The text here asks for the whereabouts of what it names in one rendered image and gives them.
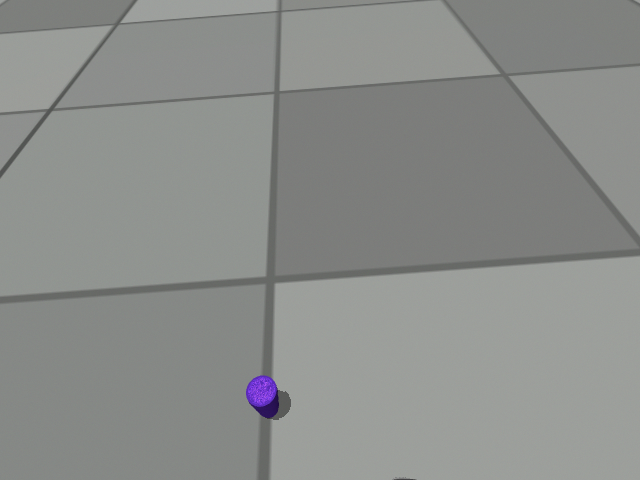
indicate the cup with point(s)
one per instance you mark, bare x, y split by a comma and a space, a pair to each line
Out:
262, 394

